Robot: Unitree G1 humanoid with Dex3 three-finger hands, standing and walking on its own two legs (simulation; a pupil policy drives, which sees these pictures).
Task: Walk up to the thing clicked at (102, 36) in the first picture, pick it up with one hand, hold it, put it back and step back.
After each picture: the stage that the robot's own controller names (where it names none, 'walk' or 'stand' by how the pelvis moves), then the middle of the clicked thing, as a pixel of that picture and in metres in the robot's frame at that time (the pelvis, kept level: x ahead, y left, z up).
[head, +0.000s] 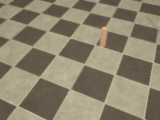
stand; (103, 37) +1.43 -0.29 -0.66
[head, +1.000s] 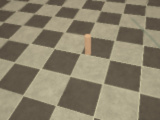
walk; (87, 44) +1.33 +0.00 -0.63
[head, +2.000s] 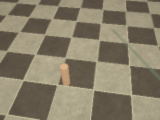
walk; (65, 75) +0.84 +0.17 -0.64
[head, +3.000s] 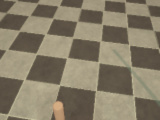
walk; (59, 113) +0.50 +0.15 -0.64
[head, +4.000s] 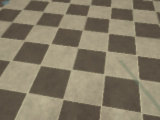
stand; out of the picture +0.39 +0.16 -0.65
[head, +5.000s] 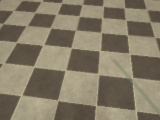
stand; out of the picture +0.38 +0.18 -0.66
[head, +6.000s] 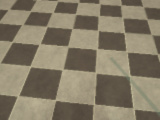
stand; out of the picture +0.37 +0.19 -0.66
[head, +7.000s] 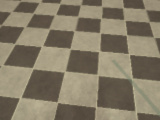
stand; out of the picture +0.36 +0.18 -0.66
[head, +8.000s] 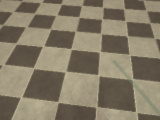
stand; out of the picture +0.37 +0.17 -0.66
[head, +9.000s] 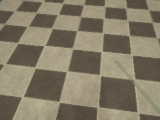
stand; out of the picture +0.36 +0.17 -0.66
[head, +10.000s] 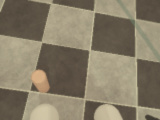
go down; (41, 82) +0.42 +0.18 -0.42
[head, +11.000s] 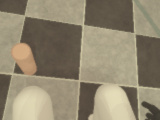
go down; (26, 61) +0.45 +0.22 -0.28
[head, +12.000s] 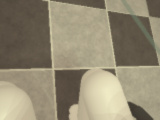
close in; out of the picture +0.43 +0.26 -0.17
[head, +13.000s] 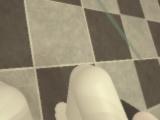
close; out of the picture +0.42 +0.28 -0.16
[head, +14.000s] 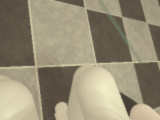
lift; out of the picture +0.37 +0.26 -0.16
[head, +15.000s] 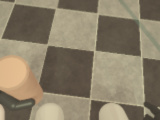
lift; (24, 86) +0.31 +0.18 +0.03
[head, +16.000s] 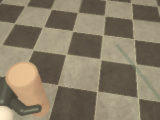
hold; (33, 94) +0.30 +0.16 +0.04
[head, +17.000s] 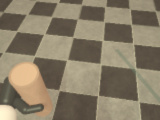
hold; (35, 94) +0.30 +0.16 +0.04
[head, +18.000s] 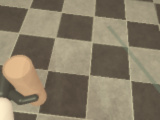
crouch; (29, 85) +0.34 +0.16 -0.01
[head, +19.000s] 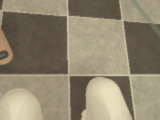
lower; out of the picture +0.46 +0.22 -0.05
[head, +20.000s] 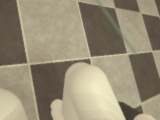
lower; out of the picture +0.42 +0.27 -0.16
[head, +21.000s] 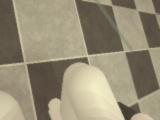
lower; out of the picture +0.43 +0.28 -0.17
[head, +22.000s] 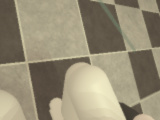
lower; out of the picture +0.43 +0.28 -0.17
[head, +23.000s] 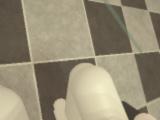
lower; out of the picture +0.41 +0.28 -0.16
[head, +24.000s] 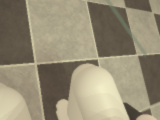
open; out of the picture +0.41 +0.26 -0.16
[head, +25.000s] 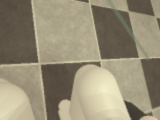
stand; out of the picture +0.41 +0.26 -0.17
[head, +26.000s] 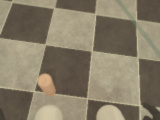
walk; (47, 86) +0.42 +0.17 -0.43
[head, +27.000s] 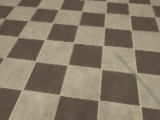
stand; out of the picture +0.38 +0.15 -0.60
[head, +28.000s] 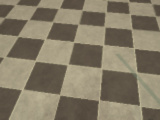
stand; out of the picture +0.37 +0.15 -0.60
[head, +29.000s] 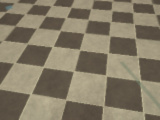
stand; out of the picture +0.40 +0.13 -0.65
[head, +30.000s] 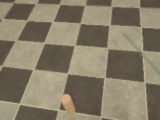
walk; (68, 105) +0.48 +0.17 -0.63
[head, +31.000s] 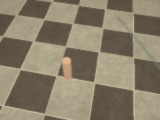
walk; (67, 69) +0.75 +0.10 -0.62
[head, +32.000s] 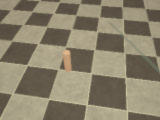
stand; (67, 61) +1.03 +0.16 -0.64
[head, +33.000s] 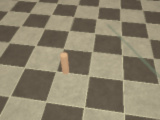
stand; (64, 63) +1.02 +0.15 -0.66
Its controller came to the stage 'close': yes
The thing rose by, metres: 0.68
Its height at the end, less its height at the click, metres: +0.00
